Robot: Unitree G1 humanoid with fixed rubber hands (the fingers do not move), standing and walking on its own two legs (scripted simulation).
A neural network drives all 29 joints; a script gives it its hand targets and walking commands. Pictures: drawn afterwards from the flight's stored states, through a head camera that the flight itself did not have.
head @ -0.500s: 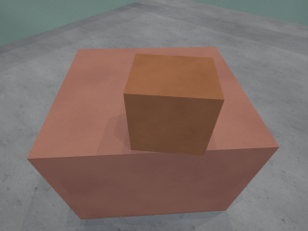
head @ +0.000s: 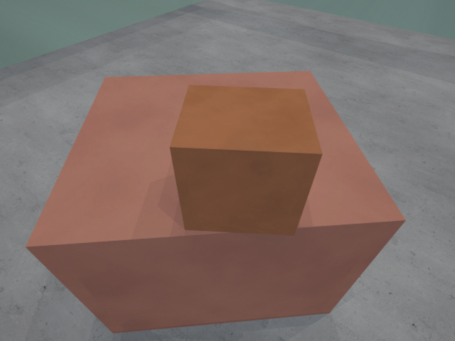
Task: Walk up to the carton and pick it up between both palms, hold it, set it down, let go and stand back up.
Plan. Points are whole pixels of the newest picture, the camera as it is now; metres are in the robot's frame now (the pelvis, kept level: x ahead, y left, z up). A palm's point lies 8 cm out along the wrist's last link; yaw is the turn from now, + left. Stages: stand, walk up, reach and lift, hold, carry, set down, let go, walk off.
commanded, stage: walk up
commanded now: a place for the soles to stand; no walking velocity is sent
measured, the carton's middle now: (242, 161) +0.49 -0.02 +0.04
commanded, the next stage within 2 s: reach and lift in 1.24 s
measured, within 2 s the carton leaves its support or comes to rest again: neither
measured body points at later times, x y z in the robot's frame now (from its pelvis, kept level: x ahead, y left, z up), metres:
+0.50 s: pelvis +0.05 +0.01 +0.00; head +0.06 +0.01 +0.45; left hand +0.07 +0.24 -0.16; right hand +0.07 -0.23 -0.16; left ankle +0.00 +0.12 -0.74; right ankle +0.05 -0.11 -0.74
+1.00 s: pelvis +0.06 +0.01 +0.00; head +0.06 +0.01 +0.45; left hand +0.09 +0.24 -0.16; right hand +0.08 -0.23 -0.15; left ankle +0.00 +0.12 -0.74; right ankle +0.05 -0.11 -0.74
